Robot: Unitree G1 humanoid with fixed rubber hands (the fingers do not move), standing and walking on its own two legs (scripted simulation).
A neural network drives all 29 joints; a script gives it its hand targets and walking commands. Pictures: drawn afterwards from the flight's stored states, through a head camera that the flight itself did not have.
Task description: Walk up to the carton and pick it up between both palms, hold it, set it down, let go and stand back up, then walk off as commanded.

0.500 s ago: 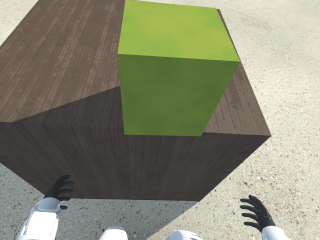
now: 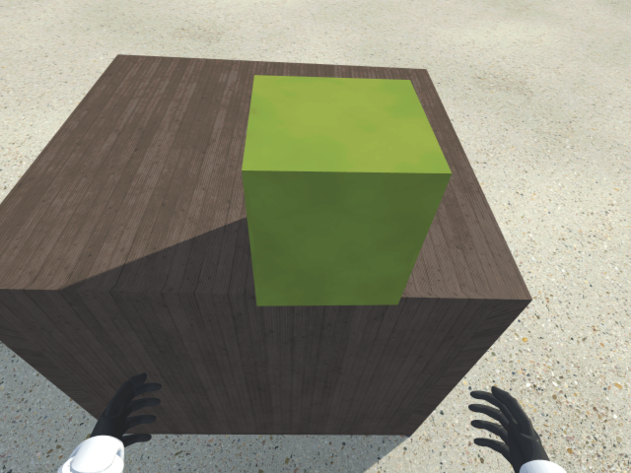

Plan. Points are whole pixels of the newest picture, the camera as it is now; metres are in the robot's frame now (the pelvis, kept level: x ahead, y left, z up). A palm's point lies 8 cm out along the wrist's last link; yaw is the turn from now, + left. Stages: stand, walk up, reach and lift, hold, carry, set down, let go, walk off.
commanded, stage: reach and lift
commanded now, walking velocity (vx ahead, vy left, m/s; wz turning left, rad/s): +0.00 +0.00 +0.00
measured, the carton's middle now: (330, 197) +0.44 +0.01 +0.11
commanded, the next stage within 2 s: none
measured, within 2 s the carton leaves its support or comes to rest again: neither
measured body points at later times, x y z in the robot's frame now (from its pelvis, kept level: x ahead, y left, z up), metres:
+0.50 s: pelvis -0.01 +0.02 +0.00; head -0.03 +0.03 +0.45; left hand +0.17 +0.25 +0.03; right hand +0.18 -0.23 +0.04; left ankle +0.00 +0.14 -0.74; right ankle +0.00 -0.10 -0.74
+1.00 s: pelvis -0.01 +0.00 +0.00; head -0.02 +0.01 +0.45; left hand +0.21 +0.22 +0.09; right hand +0.21 -0.22 +0.09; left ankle +0.00 +0.14 -0.74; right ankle +0.00 -0.10 -0.74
